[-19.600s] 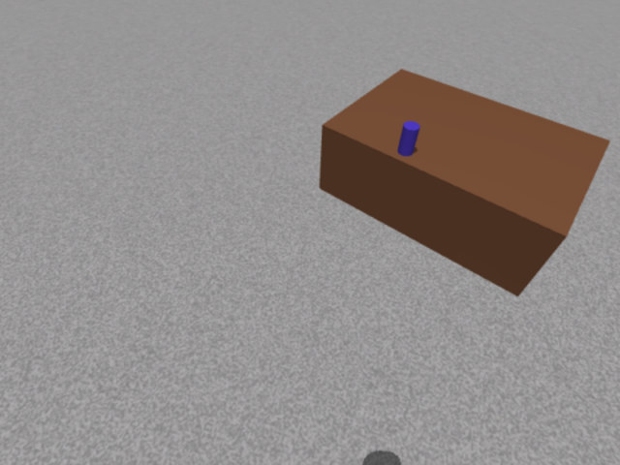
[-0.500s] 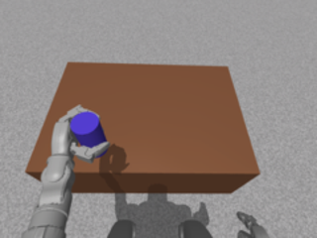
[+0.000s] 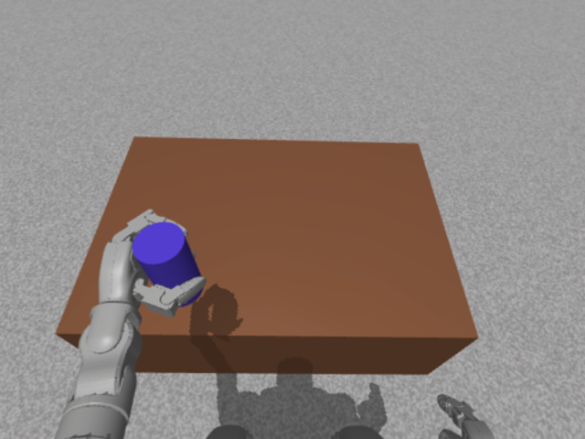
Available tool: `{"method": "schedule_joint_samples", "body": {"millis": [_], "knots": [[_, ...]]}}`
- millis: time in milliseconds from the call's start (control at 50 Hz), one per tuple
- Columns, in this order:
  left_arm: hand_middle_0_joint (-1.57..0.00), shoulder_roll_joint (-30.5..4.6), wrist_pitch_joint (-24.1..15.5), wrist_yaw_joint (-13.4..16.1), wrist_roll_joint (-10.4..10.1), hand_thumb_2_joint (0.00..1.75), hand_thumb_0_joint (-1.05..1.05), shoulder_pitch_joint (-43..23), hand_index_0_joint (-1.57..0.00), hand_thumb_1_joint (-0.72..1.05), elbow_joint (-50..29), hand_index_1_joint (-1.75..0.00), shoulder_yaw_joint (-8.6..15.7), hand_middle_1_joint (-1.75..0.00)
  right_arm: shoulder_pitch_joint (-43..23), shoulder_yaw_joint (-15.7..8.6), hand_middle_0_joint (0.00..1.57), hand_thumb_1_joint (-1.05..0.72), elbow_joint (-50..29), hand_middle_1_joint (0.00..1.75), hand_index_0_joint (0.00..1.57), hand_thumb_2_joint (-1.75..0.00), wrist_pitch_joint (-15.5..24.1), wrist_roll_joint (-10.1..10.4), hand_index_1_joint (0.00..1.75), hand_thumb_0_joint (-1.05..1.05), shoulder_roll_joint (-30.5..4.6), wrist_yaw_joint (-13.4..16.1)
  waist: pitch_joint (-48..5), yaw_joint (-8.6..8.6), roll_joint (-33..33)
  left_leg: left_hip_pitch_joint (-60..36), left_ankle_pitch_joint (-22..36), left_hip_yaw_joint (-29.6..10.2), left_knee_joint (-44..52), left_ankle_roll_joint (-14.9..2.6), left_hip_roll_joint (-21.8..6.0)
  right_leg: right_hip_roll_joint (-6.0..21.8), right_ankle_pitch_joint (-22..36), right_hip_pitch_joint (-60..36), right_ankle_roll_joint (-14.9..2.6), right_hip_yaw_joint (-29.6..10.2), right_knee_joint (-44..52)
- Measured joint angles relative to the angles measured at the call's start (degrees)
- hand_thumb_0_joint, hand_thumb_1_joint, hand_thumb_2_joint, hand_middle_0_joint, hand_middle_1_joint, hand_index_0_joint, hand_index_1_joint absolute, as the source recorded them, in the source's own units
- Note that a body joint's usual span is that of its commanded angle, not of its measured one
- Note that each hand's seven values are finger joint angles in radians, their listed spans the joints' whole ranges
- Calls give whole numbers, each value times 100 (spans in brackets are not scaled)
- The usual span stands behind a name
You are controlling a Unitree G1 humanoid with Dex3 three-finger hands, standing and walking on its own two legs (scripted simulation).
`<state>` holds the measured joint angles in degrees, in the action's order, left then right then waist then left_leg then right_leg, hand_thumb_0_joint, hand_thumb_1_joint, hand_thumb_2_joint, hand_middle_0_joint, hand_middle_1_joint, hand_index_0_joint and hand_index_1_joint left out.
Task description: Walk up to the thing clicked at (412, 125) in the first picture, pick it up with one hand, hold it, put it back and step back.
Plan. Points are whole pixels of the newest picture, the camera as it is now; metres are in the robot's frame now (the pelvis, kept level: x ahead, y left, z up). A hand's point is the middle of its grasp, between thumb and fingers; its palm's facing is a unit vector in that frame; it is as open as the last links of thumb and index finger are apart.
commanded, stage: hold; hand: left
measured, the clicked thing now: (171, 267) +0.34 +0.17 +0.05
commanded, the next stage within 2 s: none
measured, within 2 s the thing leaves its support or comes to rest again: neither
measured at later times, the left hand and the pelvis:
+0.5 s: hand (170, 261) +0.34 +0.16 +0.06, palm faces +0.04 -1.00 -0.03, open 9.3 cm; pelvis +0.01 +0.00 +0.01, yaw +0 degrees
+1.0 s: hand (165, 268) +0.32 +0.17 +0.07, palm faces +0.04 -1.00 -0.01, open 9.3 cm; pelvis +0.00 +0.00 +0.02, yaw +0 degrees
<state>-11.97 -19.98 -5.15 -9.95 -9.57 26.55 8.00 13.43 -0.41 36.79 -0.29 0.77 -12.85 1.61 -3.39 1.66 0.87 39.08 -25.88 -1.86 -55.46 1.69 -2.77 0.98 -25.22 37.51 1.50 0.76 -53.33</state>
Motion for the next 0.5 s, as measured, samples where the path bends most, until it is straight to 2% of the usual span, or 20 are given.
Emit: {"method": "schedule_joint_samples", "body": {"millis": [360, 500], "knots": [[-81, 26, 24, 6, -36, 111, -1, 123, -82, -42, -141, -119, -35, -120, -38, -11, 20, -92, 0, 30, 20, -90, 4, 12, 30, 1, 4, -15, 117, -38, 9, -463, 91, 24, 354, 2, 6, 8, 84, -453, 0, -7, 337], [-81, 18, 101, -32, 14, 111, -1, 215, -82, -42, -206, -119, -101, -120, -20, -10, 20, -92, 26, 30, 20, -90, -24, 4, 30, 1, 4, 7, 104, -34, 17, -598, 124, 23, 463, 4, 5, 7, 116, -588, -1, -1, 446]]}}
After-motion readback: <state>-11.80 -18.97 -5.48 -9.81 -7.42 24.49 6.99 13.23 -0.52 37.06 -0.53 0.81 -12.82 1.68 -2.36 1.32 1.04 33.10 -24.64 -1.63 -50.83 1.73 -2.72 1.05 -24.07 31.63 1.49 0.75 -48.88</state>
